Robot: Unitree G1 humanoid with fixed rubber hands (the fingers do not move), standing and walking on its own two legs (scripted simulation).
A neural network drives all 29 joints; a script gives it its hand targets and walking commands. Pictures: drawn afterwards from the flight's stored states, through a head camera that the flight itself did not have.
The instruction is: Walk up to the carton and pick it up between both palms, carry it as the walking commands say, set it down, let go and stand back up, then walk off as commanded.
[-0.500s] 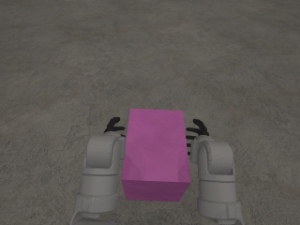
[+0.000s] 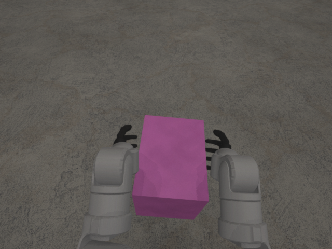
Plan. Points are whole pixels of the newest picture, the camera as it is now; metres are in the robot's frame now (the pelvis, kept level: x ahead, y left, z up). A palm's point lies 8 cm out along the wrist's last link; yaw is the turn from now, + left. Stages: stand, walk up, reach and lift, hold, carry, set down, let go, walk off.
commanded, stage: carry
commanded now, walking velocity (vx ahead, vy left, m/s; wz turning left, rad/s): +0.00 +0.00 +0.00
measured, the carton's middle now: (169, 168) +0.34 +0.01 +0.00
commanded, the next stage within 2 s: none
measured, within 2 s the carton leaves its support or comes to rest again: neither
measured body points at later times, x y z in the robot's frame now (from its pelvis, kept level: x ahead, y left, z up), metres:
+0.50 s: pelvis +0.29 +0.01 -0.01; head +0.31 +0.01 +0.43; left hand +0.62 +0.13 +0.09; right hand +0.61 -0.11 +0.08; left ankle +0.10 +0.09 -0.69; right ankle +0.23 -0.10 -0.72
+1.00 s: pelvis +0.61 +0.00 -0.03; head +0.64 -0.01 +0.41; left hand +0.94 +0.12 +0.06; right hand +0.94 -0.11 +0.04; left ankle +0.42 +0.08 -0.67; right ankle +0.53 -0.09 -0.72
